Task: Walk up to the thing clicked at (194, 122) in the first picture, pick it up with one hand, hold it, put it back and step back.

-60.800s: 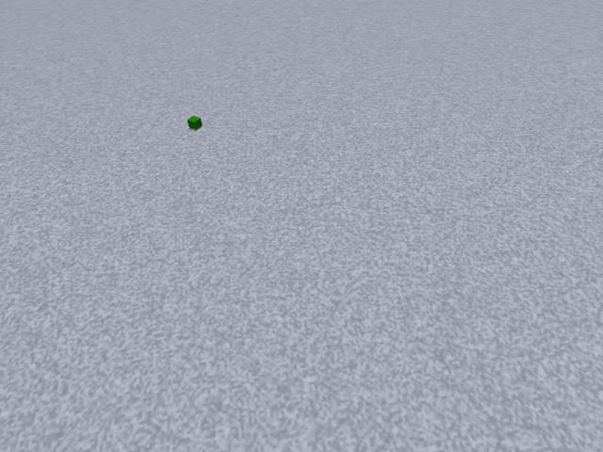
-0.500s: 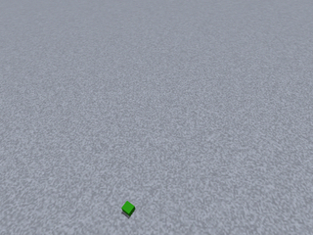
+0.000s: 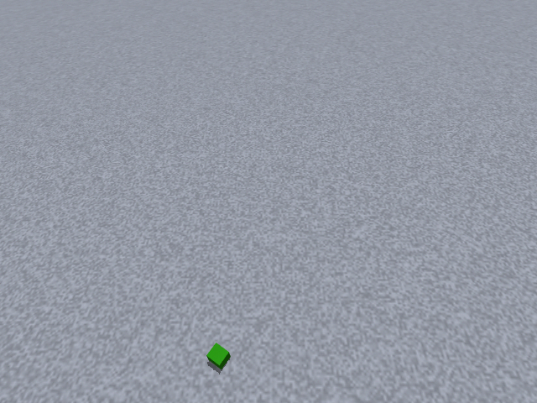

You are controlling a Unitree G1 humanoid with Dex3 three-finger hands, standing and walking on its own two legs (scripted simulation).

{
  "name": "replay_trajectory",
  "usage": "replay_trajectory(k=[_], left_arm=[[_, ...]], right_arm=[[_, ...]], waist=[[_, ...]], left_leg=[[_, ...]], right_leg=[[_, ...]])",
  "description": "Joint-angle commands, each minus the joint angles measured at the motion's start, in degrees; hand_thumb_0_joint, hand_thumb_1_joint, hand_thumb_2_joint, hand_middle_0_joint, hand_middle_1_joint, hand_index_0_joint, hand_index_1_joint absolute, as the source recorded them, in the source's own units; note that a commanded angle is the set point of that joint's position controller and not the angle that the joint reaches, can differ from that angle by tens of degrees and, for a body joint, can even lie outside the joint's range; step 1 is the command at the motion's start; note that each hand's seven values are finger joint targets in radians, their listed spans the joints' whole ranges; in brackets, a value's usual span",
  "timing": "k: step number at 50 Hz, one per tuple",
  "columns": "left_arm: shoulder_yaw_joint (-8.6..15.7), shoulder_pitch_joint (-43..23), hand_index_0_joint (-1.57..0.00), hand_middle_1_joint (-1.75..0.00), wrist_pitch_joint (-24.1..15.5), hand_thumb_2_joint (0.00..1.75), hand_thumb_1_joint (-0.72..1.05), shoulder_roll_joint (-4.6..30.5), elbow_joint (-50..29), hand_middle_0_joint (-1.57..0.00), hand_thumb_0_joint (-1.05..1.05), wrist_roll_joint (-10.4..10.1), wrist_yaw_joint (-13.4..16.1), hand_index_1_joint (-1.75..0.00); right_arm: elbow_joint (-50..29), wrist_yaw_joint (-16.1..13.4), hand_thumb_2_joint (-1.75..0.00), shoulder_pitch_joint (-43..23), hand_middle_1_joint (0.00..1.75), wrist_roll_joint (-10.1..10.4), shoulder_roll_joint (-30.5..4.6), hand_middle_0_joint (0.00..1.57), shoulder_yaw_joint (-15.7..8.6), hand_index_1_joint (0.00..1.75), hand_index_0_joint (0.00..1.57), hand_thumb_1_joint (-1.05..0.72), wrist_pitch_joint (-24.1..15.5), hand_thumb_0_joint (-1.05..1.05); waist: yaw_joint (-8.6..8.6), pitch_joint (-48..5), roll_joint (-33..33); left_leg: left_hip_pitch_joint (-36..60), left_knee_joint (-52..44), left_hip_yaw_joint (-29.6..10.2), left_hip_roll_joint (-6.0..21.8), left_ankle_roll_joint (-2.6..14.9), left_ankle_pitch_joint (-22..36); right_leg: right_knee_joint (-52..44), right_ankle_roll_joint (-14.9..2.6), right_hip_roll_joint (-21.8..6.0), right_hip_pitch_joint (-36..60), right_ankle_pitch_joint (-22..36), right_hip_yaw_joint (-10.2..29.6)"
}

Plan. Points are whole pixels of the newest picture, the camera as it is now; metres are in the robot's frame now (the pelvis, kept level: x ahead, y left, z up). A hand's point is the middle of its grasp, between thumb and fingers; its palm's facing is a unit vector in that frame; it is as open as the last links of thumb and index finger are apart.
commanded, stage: stand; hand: left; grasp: from above
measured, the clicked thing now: (218, 356) +0.44 +0.23 -0.76
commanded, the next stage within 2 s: step back in 0.92 s
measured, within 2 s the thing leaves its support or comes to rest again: neither
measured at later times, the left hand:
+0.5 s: hand out of the picture +0.08 +0.24 -0.16, palm faces +0.00 -0.94 -0.33, open 7.4 cm
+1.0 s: hand out of the picture +0.10 +0.24 -0.16, palm faces +0.01 -0.94 -0.34, open 7.4 cm
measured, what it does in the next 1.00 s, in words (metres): stands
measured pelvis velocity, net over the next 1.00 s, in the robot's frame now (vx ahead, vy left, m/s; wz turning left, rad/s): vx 0.01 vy -0.01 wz -0.01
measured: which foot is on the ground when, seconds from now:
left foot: down 0.00-1.00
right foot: down 0.00-1.00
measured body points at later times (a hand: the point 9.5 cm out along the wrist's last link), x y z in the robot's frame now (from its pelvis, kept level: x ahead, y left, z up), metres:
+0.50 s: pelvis +0.01 +0.00 +0.00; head +0.02 -0.01 +0.45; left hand +0.08 +0.29 -0.13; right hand +0.08 -0.30 -0.14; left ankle +0.01 +0.14 -0.75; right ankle +0.00 -0.13 -0.75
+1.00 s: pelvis +0.01 -0.01 +0.00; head +0.04 -0.01 +0.44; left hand +0.09 +0.29 -0.13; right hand +0.08 -0.31 -0.14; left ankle +0.01 +0.14 -0.75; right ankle +0.00 -0.13 -0.75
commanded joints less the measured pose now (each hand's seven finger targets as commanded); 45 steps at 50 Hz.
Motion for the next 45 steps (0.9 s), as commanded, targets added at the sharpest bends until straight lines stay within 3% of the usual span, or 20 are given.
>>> replay_trajectory(k=[1, 6, 13, 17, 20, 32, 39, 45], left_arm=[[1.95, -1.39, -0.2, -0.3, -1.25, 0.9, 0.9, 11.63, -3.21, -0.2, 0.0, 0.22, 0.92, -0.3], [2.04, -2.07, -0.2, -0.3, -1.15, 0.9, 0.9, 12.07, -3.37, -0.2, 0.0, 0.2, 0.83, -0.3], [2.21, -2.56, -0.2, -0.3, -1.44, 0.9, 0.9, 12.53, -3.65, -0.2, 0.0, 0.01, 0.81, -0.3], [2.01, -2.4, -0.2, -0.3, -1.25, 0.9, 0.9, 12.23, -3.26, -0.2, 0.0, 0.04, 0.63, -0.3], [2.06, -2.71, -0.2, -0.3, -1.37, 0.9, 0.9, 12.45, -3.75, -0.2, 0.0, 0.1, 0.67, -0.3], [2.08, -3.13, -0.2, -0.3, -1.31, 0.9, 0.9, 13.17, -3.71, -0.2, 0.0, 0.1, 0.64, -0.3], [2.0, -2.36, -0.2, -0.3, -1.68, 0.9, 0.9, 13.13, -3.75, -0.2, 0.0, -0.09, 0.6, -0.3], [2.01, -2.99, -0.2, -0.3, -1.46, 0.9, 0.9, 13.24, -4.19, -0.2, 0.0, -0.14, 0.54, -0.3]], right_arm=[[-2.96, -0.77, -0.9, -2.09, 0.3, -0.13, -11.63, 0.2, -1.77, 0.3, 0.2, -0.9, -0.79, 0.0], [-2.82, -0.71, -0.9, -2.32, 0.3, -0.08, -11.68, 0.2, -1.71, 0.3, 0.2, -0.9, -0.84, 0.0], [-3.09, -0.71, -0.9, -2.84, 0.3, -0.15, -11.86, 0.2, -1.77, 0.3, 0.2, -0.9, -1.06, 0.0], [-2.92, -0.64, -0.9, -3.04, 0.3, 0.05, -11.89, 0.2, -1.66, 0.3, 0.2, -0.9, -1.04, 0.0], [-3.06, -0.65, -0.9, -3.27, 0.3, -0.05, -12.28, 0.2, -1.85, 0.3, 0.2, -0.9, -1.11, 0.0], [-2.98, -0.46, -0.9, -3.29, 0.3, 0.02, -12.42, 0.2, -1.73, 0.3, 0.2, -0.9, -0.76, 0.0], [-3.2, -0.39, -0.9, -3.2, 0.3, 0.13, -12.36, 0.2, -1.58, 0.3, 0.2, -0.9, -0.97, 0.0], [-3.28, -0.52, -0.9, -2.86, 0.3, 0.07, -12.57, 0.2, -1.46, 0.3, 0.2, -0.9, -1.07, 0.0]], waist=[[-0.02, -3.51, -1.03], [-0.14, -3.52, -0.27], [-0.05, -5.51, -0.32], [-0.04, -3.95, -0.7], [-0.06, -5.75, -0.16], [-0.36, -4.45, -0.97], [-0.13, -5.7, -0.68], [-0.18, -5.73, -0.16]], left_leg=[[0.05, -3.37, -4.06, 5.2, 2.32, 5.97], [-0.71, -4.32, -4.02, 5.2, 2.07, 4.22], [1.2, -3.3, -3.65, 5.78, 2.2, 10.62], [0.43, -3.79, -3.8, 5.57, 1.85, 8.14], [2.03, -3.1, -3.53, 5.92, 1.96, 11.23], [0.88, -4.05, -3.42, 5.67, 2.02, 5.08], [2.37, -3.39, -3.37, 6.09, 1.98, 10.63], [2.26, -3.45, -3.16, 6.26, 1.89, 11.31]], right_leg=[[-4.4, -1.47, -5.12, -0.38, 4.9, 4.65], [-4.29, -1.74, -5.15, -0.12, 3.73, 4.78], [-3.13, -1.92, -5.54, 1.24, 9.54, 4.82], [-3.84, -1.8, -5.19, 0.28, 6.8, 4.77], [-3.14, -1.94, -5.34, 0.77, 10.01, 4.67], [-4.49, -2.02, -5.19, -0.04, 5.5, 5.27], [-3.51, -1.97, -5.42, 0.92, 11.02, 5.08], [-2.94, -2.23, -5.49, 1.19, 11.39, 5.17]])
